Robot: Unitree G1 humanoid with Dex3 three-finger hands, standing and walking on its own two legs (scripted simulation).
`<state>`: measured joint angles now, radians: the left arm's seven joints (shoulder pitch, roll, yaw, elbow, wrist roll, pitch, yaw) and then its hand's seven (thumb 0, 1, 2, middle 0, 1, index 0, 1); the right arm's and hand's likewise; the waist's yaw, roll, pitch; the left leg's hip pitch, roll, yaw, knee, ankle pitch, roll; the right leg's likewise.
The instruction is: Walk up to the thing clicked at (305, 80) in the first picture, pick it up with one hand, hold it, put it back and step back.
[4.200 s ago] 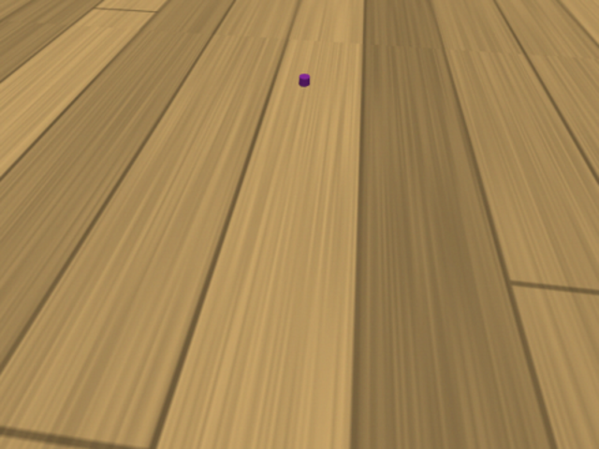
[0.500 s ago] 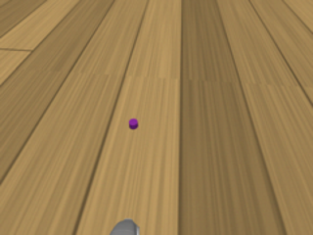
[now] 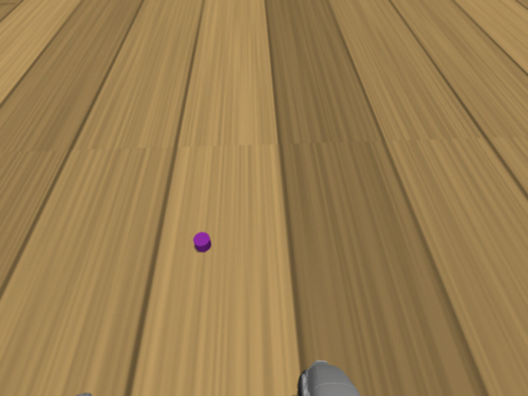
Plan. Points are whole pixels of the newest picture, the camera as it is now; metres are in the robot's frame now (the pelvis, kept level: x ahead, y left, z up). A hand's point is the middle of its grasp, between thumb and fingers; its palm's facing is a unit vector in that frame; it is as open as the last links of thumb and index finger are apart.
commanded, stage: walk up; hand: left
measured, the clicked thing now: (202, 242) +0.79 +0.25 -0.74
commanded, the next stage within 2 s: none
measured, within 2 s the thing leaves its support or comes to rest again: neither
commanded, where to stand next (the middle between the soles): +0.40 +0.02 m, yaw +1 degrees
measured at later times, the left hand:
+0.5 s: hand (97, 379) +0.17 +0.28 -0.14, palm faces +0.03 -0.92 -0.38, open 7.4 cm
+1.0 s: hand (117, 278) +0.35 +0.30 -0.14, palm faces -0.08 -0.91 -0.41, open 7.4 cm
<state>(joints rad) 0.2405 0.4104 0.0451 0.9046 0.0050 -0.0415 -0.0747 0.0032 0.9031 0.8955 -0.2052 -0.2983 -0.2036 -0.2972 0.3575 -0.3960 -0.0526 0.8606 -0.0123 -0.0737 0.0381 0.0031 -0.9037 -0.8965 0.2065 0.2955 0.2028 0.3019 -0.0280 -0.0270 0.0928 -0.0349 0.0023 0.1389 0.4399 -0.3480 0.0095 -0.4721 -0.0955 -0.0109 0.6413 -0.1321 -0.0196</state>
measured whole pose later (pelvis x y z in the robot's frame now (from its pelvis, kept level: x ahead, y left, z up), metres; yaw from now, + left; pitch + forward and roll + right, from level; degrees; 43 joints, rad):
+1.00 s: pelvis +0.28 +0.02 -0.01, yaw -1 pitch -3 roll +2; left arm 0.27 0.42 0.04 0.91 0.01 -0.05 -0.03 0.00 0.90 0.90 -0.21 -0.30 -0.20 -0.30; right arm 0.35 -0.40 -0.04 0.86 -0.01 -0.04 0.03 0.00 -0.90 -0.90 0.21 0.30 0.20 0.30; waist -0.03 -0.01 0.10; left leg -0.17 0.03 0.12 0.57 -0.35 0.00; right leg -0.39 -0.07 -0.03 0.59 -0.15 -0.02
